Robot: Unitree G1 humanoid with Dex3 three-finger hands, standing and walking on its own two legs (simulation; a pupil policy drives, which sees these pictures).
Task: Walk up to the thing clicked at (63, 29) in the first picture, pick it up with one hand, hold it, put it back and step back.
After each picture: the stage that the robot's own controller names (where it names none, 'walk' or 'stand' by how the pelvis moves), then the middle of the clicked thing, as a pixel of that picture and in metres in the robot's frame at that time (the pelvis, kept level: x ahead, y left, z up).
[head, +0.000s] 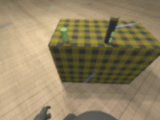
stand; (64, 34) +0.74 +0.33 +0.07
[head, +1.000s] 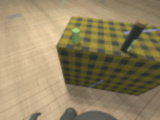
walk; (75, 36) +0.66 +0.19 +0.09
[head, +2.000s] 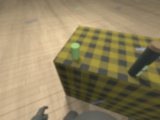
stand; (75, 51) +0.50 +0.18 +0.08
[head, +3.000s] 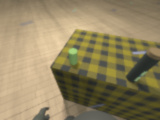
stand; (73, 56) +0.46 +0.18 +0.07
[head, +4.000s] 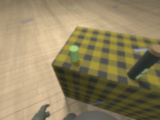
stand; (74, 54) +0.47 +0.17 +0.07
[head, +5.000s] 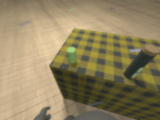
stand; (71, 55) +0.47 +0.19 +0.07
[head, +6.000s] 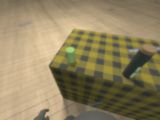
stand; (70, 55) +0.48 +0.20 +0.07
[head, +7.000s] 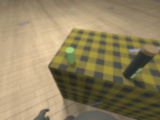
stand; (70, 55) +0.47 +0.20 +0.07
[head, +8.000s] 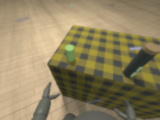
rise first; (70, 53) +0.47 +0.21 +0.07
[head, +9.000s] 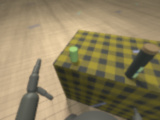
go down; (73, 54) +0.49 +0.21 +0.07
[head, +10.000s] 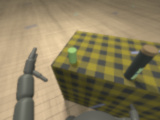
go down; (72, 55) +0.48 +0.20 +0.07
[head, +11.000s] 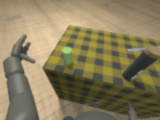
go down; (67, 56) +0.44 +0.19 +0.08
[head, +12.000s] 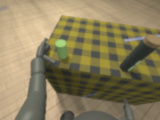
close in; (61, 49) +0.46 +0.20 +0.09
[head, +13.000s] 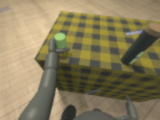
close; (61, 43) +0.49 +0.21 +0.12
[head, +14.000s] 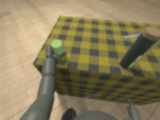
lift; (58, 49) +0.45 +0.21 +0.12
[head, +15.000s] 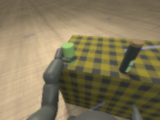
lift; (69, 54) +0.35 +0.16 +0.23
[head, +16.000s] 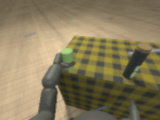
hold; (68, 59) +0.34 +0.17 +0.20
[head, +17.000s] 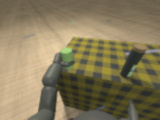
hold; (67, 58) +0.34 +0.17 +0.20
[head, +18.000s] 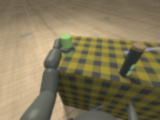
crouch; (67, 45) +0.41 +0.18 +0.25
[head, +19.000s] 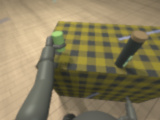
lower; (59, 41) +0.50 +0.20 +0.16
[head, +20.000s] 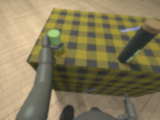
lower; (55, 40) +0.50 +0.21 +0.13
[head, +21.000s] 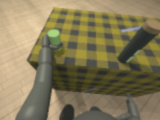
lower; (55, 40) +0.50 +0.21 +0.12
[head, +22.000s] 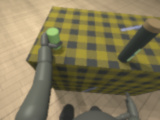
lower; (54, 39) +0.51 +0.22 +0.13
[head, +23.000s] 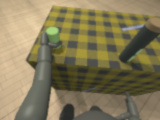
loosen; (54, 38) +0.51 +0.22 +0.13
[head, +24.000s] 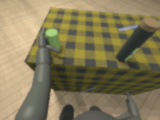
withdraw; (53, 40) +0.51 +0.21 +0.13
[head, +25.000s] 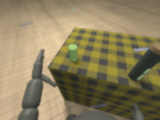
sink last; (73, 53) +0.48 +0.19 +0.10
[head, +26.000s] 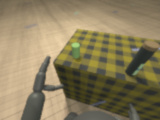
stand; (75, 50) +0.53 +0.20 +0.08
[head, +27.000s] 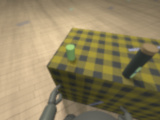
stand; (70, 52) +0.49 +0.21 +0.07
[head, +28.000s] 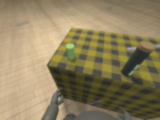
stand; (70, 51) +0.50 +0.21 +0.07
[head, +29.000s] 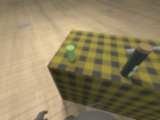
walk; (70, 53) +0.51 +0.21 +0.07
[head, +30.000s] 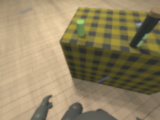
walk; (80, 28) +0.71 +0.17 +0.09
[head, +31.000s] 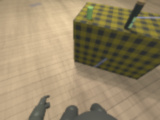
walk; (89, 13) +1.08 +0.11 +0.09
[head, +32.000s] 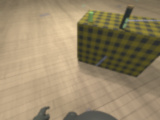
stand; (90, 17) +1.27 +0.14 +0.08
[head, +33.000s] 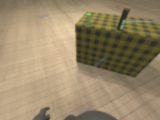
stand; (88, 18) +1.26 +0.15 +0.07
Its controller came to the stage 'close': yes
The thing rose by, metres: 0.22
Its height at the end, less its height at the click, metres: +0.00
